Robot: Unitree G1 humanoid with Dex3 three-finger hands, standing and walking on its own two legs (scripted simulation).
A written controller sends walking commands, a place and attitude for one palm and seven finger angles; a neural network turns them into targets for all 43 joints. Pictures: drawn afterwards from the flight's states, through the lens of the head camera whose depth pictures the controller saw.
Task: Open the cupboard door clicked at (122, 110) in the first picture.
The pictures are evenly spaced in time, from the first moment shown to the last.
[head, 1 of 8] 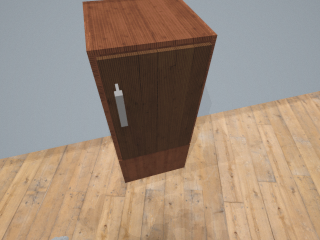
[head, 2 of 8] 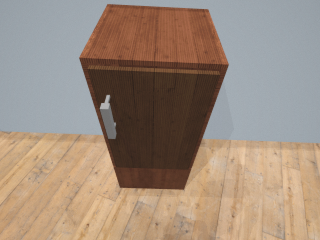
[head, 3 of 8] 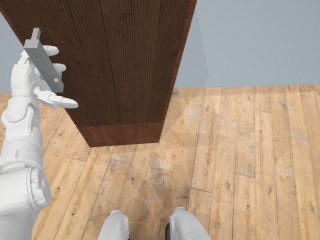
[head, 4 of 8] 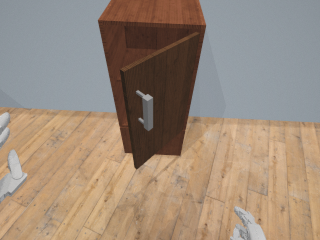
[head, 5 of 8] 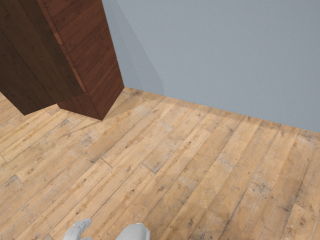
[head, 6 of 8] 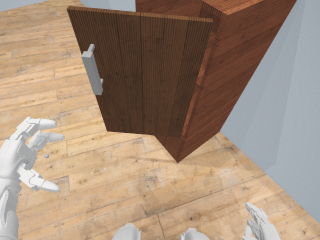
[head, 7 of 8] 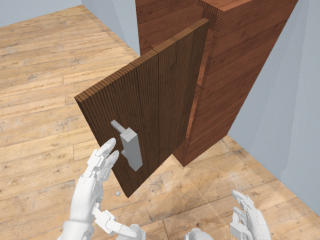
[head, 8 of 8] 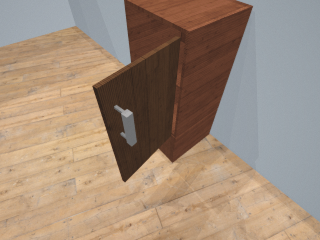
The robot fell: no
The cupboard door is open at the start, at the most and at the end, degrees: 0 100 100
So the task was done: yes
